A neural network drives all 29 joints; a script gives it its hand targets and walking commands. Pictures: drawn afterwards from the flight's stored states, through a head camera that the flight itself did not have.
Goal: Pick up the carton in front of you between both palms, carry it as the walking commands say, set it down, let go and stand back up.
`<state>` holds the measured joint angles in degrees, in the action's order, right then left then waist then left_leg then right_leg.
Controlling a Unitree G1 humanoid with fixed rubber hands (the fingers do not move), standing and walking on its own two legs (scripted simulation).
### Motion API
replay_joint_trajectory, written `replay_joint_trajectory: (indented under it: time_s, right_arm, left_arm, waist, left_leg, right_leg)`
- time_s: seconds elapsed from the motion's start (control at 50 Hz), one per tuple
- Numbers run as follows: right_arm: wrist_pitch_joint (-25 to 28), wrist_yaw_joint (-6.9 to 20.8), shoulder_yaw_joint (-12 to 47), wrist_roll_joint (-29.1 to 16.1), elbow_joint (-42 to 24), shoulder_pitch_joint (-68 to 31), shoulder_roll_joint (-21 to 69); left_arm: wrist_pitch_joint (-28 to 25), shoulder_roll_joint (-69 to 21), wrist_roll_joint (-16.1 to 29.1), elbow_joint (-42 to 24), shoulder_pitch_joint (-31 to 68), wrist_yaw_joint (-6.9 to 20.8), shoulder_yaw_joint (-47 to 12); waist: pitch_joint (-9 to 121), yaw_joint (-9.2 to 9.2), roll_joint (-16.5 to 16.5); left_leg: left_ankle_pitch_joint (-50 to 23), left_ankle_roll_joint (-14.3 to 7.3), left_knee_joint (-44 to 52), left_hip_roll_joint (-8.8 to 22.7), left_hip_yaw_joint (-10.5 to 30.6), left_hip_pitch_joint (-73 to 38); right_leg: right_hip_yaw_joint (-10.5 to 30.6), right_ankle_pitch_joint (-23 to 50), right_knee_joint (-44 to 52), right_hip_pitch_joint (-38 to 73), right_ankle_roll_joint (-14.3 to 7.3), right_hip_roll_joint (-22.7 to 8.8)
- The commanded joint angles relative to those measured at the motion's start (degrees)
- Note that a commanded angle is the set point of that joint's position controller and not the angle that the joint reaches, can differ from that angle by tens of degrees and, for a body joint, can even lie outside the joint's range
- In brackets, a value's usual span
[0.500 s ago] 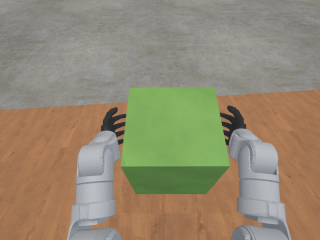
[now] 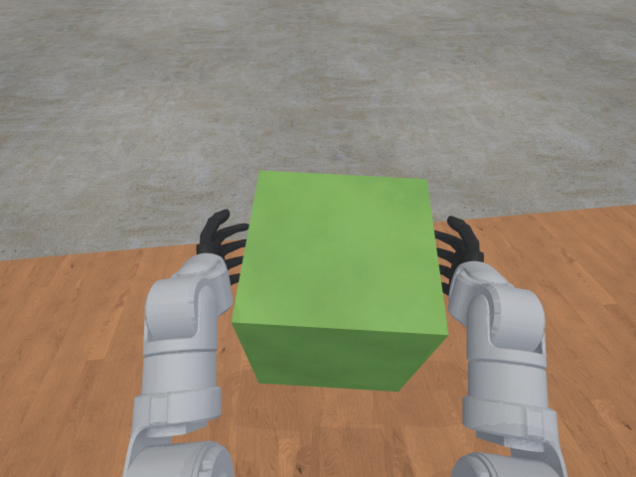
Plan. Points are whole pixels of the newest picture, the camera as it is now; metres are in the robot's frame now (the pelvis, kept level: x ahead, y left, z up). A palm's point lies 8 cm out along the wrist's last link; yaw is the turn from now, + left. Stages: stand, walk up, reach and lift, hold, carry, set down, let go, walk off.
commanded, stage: carry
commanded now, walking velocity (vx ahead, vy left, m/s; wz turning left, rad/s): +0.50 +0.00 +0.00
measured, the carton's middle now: (334, 290) +0.36 +0.00 +0.03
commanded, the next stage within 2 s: none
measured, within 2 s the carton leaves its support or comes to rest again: neither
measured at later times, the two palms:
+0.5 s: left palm (261, 161) +0.61 +0.13 +0.05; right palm (431, 157) +0.62 -0.18 +0.06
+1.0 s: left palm (249, 97) +0.90 +0.19 +0.02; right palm (379, 99) +0.90 -0.12 +0.01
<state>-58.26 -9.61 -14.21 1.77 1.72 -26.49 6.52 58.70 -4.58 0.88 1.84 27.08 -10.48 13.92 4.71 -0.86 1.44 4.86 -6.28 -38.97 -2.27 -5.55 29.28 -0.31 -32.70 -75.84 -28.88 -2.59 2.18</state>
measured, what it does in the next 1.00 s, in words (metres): goes down: right foot 0.05 m lower, then left foot 0.05 m lower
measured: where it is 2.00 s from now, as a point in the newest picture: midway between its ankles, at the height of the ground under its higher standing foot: (316, 269)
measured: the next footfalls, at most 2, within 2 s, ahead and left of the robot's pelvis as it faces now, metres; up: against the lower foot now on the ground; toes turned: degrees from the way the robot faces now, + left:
right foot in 0.40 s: +0.38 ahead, -0.08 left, -0.05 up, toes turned -3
left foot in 0.92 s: +0.67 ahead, +0.08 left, -0.10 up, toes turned +3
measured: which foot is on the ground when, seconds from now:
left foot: down 0.00-0.42, up 0.44-0.90, down 0.92-1.00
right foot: up 0.00-0.38, down 0.40-0.94, up 0.96-1.00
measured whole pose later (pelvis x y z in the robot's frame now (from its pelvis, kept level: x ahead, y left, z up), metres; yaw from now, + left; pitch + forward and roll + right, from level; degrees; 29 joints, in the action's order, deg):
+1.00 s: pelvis +0.56 +0.03 -0.10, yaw +0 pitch +4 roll -1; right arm -57.3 -10.2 -14.2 3.9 1.5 -27.8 6.0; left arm 57.9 -3.4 0.4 1.8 28.8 -10.3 12.4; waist 5.7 1.0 0.4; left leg 1.6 -6.1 -36.6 -2.5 -5.9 30.1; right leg -0.6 -33.9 -71.9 -22.0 -3.3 2.7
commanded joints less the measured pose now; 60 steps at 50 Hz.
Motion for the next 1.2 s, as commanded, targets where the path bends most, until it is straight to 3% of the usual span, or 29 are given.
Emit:
replay_joint_trajectory:
  time_s: [0.0,0.12,0.2,0.26,0.28,0.32,0.34,0.36,0.38,0.4,0.42,0.44,0.48,0.52,0.6,0.68,0.78,0.8,0.84,0.86,0.88,0.9,0.92,0.94,0.98,1.02,1.06,1.1,1.18]
  right_arm:
    - [3.12,2.51,37.73,-15.43,-10.78,-41.27,46.37]
    - [5.09,3.47,38.66,-16.2,-9.44,-37.41,46.16]
    - [4.71,2.91,38.9,-15.97,-10.13,-34.96,44.45]
    - [3.52,2.26,38.32,-14.5,-8.12,-31.27,41.67]
    - [3.02,2.04,38.04,-13.92,-7.05,-30.35,40.85]
    - [1.89,1.46,37.21,-12.98,-4.76,-28.95,40.0]
    - [1.27,1.2,36.52,-12.5,-3.63,-28.41,39.76]
    - [0.61,0.98,35.47,-12.29,-3.38,-30.01,39.33]
    - [0.1,0.75,34.45,-12.14,-2.77,-29.88,39.91]
    - [0.03,0.28,33.37,-12.04,-2.42,-31.62,40.24]
    - [0.81,0.22,32.91,-11.95,-4.61,-31.63,42.76]
    - [0.76,0.34,32.52,-11.09,-3.69,-33.09,44.2]
    - [1.84,1.01,31.91,-9.76,-2.39,-33.82,46.74]
    - [3.39,1.33,32.21,-8.38,-2.8,-34.52,47.87]
    - [5.57,0.87,34.42,-8.2,-5.86,-34.67,47.74]
    - [5.44,0.38,35.16,-7.84,-7.83,-31.71,43.97]
    - [2.97,0.16,32.97,-7.03,-8.26,-27.79,37.83]
    - [2.27,0.17,32.17,-6.67,-7.63,-26.7,36.72]
    - [1.07,0.17,30.11,-6.03,-5.52,-24.43,35.04]
    - [0.57,0.04,29.0,-5.44,-4.02,-24.08,34.03]
    - [0.28,-0.39,27.89,-4.92,-2.45,-23.47,32.85]
    - [0.06,-1.03,26.61,-4.5,-2.5,-23.23,31.58]
    - [-0.07,-1.41,26.86,-5.4,-3.63,-26.39,31.78]
    - [0.01,-0.74,30.51,-8.02,-5.29,-30.05,37.02]
    - [1.0,1.1,33.77,-11.84,-7.59,-37.34,43.31]
    - [2.37,2.19,36.53,-14.54,-10.26,-41.97,46.17]
    - [3.52,2.75,37.95,-14.94,-9.53,-40.94,47.1]
    - [4.5,3.1,37.98,-15.01,-8.67,-39.11,47.15]
    - [5.49,3.35,38.38,-15.19,-8.68,-36.59,46.58]
  left_arm:
    - [-3.07,-47.84,6.79,-5.95,34.02,1.26,-32.12]
    - [-5.05,-47.03,5.05,-8.37,32.38,1.16,-34.67]
    - [-4.81,-44.63,5.32,-10.08,30.71,1.14,-35.03]
    - [-3.53,-40.97,3.77,-8.16,26.18,0.93,-33.09]
    - [-2.95,-39.65,3.16,-7.27,24.94,0.88,-32.15]
    - [-1.72,-37.53,2.0,-5.11,22.14,0.83,-29.95]
    - [-1.1,-36.67,1.34,-4.35,21.59,0.87,-28.7]
    - [-0.68,-35.4,1.01,-2.98,20.23,0.74,-27.49]
    - [-0.47,-34.6,1.42,-2.64,21.16,0.3,-27.5]
    - [-0.45,-35.8,2.52,-3.34,23.21,0.09,-28.26]
    - [-0.85,-40.64,5.43,-6.01,26.73,0.67,-31.21]
    - [-1.44,-43.47,6.76,-5.66,29.48,1.18,-32.16]
    - [-2.99,-48.02,9.54,-8.41,36.63,2.72,-35.37]
    - [-4.3,-50.7,11.44,-9.97,40.37,3.87,-38.05]
    - [-6.19,-51.03,14.15,-11.05,39.7,5.0,-40.43]
    - [-6.05,-47.6,13.2,-9.42,34.08,4.42,-39.27]
    - [-3.91,-42.9,11.23,-7.96,29.79,2.83,-37.41]
    - [-3.34,-42.13,10.57,-7.13,29.06,2.51,-36.9]
    - [-2.12,-41.65,9.53,-5.84,28.79,1.93,-36.26]
    - [-1.47,-41.35,9.19,-4.98,28.7,1.67,-35.67]
    - [-0.68,-41.45,9.01,-4.5,28.76,1.5,-34.95]
    - [0.19,-41.16,9.0,-3.47,28.17,1.3,-34.16]
    - [0.61,-41.58,9.16,-3.29,29.61,1.09,-33.15]
    - [0.06,-43.79,10.04,-5.63,32.04,1.06,-33.0]
    - [-0.79,-47.44,8.97,-4.44,34.33,1.37,-32.48]
    - [-2.11,-48.82,7.76,-4.98,34.43,1.72,-32.12]
    - [-3.42,-48.86,6.29,-5.26,33.51,1.76,-32.47]
    - [-4.37,-48.82,5.64,-5.64,32.72,1.68,-33.7]
    - [-5.56,-47.91,5.62,-8.34,32.3,1.54,-35.48]
  waist:
    - [21.77,-0.95,1.42]
    - [20.92,-3.21,4.9]
    - [19.43,-5.33,3.7]
    - [17.22,-6.59,3.0]
    - [16.81,-6.16,3.05]
    - [18.36,-1.6,2.06]
    - [20.11,1.63,-0.43]
    - [22.36,4.03,-10.05]
    - [27.86,4.22,-18.27]
    - [28.93,4.2,-15.35]
    - [29.71,4.65,-9.57]
    - [25.39,4.75,-3.37]
    - [20.12,3.2,-0.99]
    - [19.98,2.61,-3.93]
    - [21.17,3.94,-7.24]
    - [20.95,5.69,-7.85]
    - [17.18,8.5,-6.59]
    - [16.54,7.97,-6.46]
    - [19.15,3.24,-3.39]
    - [21.62,0.6,1.29]
    - [24.43,-0.8,10.39]
    - [29.81,-2.81,14.62]
    - [29.3,-3.18,12.73]
    - [28.56,-3.42,7.76]
    - [21.14,-2.41,-0.55]
    - [21.1,-0.49,-0.52]
    - [22.02,-0.81,2.23]
    - [21.7,-1.53,3.47]
    - [21.22,-3.25,4.5]
  left_leg:
    - [-2.71,-8.09,15.08,17.46,27.04,-23.98]
    - [-27.71,-5.84,11.29,14.42,17.68,-33.03]
    - [-32.02,-3.79,8.33,10.48,13.77,-36.97]
    - [-28.46,-3.04,5.16,8.04,11.15,-36.12]
    - [-28.06,-2.43,2.75,7.6,10.27,-34.61]
    - [-26.74,0.6,-8.58,6.07,6.76,-27.98]
    - [-18.54,2.11,-16.08,5.33,5.25,-19.25]
    - [6.35,4.39,-29.85,2.01,4.31,-3.48]
    - [34.78,5.3,-42.4,-2.25,6.53,13.74]
    - [33.77,3.49,-46.45,-0.91,8.33,19.94]
    - [30.47,3.36,-44.51,0.92,8.64,19.81]
    - [27.54,3.4,-38.63,2.64,8.14,18.45]
    - [22.92,3.85,-30.79,3.82,7.57,12.13]
    - [18.93,4.01,-26.56,4.1,5.99,9.35]
    - [8.2,4.01,-19.56,4.96,5.73,12.57]
    - [-2.21,3.33,-9.87,4.08,4.66,14.08]
    - [-13.41,2.94,11.21,0.67,0.1,8.43]
    - [-15.91,2.56,15.03,0.34,-0.55,3.36]
    - [-21.2,1.27,19.4,0.88,-0.48,-15.59]
    - [-32.34,-0.12,14.13,6.33,3.23,-28.2]
    - [-52.61,-4.86,5.01,18.25,16.18,-42.73]
    - [-45.24,-9.94,3.55,24.51,30.91,-50.49]
    - [-26.82,-11.72,6.43,26.01,38.87,-49.04]
    - [-12.8,-12.74,9.28,24.69,39.1,-46.63]
    - [-4.6,-7.85,14.11,18.94,30.58,-30.06]
    - [-0.94,-6.77,16.05,17.61,27.7,-23.56]
    - [-4.14,-7.72,15.16,17.12,25.11,-25.67]
    - [-15.87,-7.75,13.79,16.72,22.34,-29.25]
    - [-29.45,-5.29,11.42,14.37,17.47,-35.04]
  right_leg:
    - [1.5,9.91,9.12,-12.0,0.29,-4.02]
    - [-0.33,25.92,22.61,-16.66,0.15,-4.45]
    - [-3.89,35.46,35.53,-14.37,-0.7,-1.85]
    - [-6.43,42.02,47.6,-7.39,-1.76,0.19]
    - [-7.05,43.86,51.14,-3.0,-2.43,0.85]
    - [-8.02,48.99,56.3,12.44,-3.41,0.53]
    - [-5.5,53.35,53.87,24.43,-3.86,-3.26]
    - [6.66,77.16,45.6,38.69,-8.23,-14.33]
    - [24.78,79.29,39.36,51.58,-15.87,-25.46]
    - [31.26,64.03,41.48,51.98,-18.4,-26.79]
    - [28.54,43.79,45.7,48.2,-17.66,-23.93]
    - [28.18,34.36,48.38,39.88,-15.57,-21.85]
    - [22.78,31.12,51.8,26.88,-12.82,-18.35]
    - [20.07,30.19,53.23,22.25,-12.78,-17.55]
    - [14.87,47.71,51.32,27.52,-11.57,-16.32]
    - [9.38,56.17,47.15,33.62,-8.98,-12.05]
    - [5.24,50.35,40.08,36.41,-7.52,-8.22]
    - [4.27,48.65,37.25,33.81,-6.89,-7.91]
    - [0.76,45.05,24.48,23.81,-4.0,-5.81]
    - [-0.82,33.32,16.61,12.97,-2.12,-4.36]
    - [-2.5,3.34,6.31,-3.95,-0.02,-0.92]
    - [-0.42,-6.53,-5.26,-14.46,0.73,2.18]
    - [2.34,-5.23,-8.21,-20.74,-0.7,0.6]
    - [2.34,-3.59,-8.05,-21.99,-0.52,-0.52]
    - [2.75,2.75,1.81,-16.34,0.07,-2.98]
    - [1.6,7.16,7.46,-11.39,0.32,-4.14]
    - [1.4,11.91,10.3,-12.79,0.34,-4.42]
    - [1.09,16.03,13.39,-16.06,0.63,-4.95]
    - [-0.36,26.2,22.26,-18.05,0.27,-4.72]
